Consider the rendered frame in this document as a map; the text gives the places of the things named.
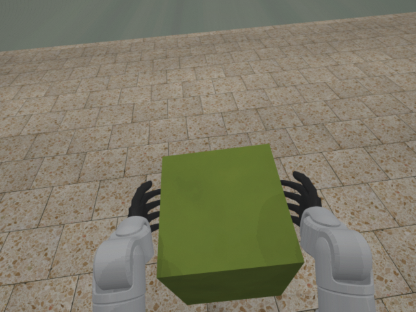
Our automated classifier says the right robot forearm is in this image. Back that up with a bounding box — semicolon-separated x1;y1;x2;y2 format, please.
300;207;376;312

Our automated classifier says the robot left hand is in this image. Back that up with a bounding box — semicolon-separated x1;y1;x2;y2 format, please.
128;181;161;232

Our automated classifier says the robot right hand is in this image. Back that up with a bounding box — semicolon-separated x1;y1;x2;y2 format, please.
280;171;322;227

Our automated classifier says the carton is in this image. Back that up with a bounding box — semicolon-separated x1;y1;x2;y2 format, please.
157;144;305;305

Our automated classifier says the left robot forearm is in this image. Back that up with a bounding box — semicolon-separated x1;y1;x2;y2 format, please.
92;216;154;312

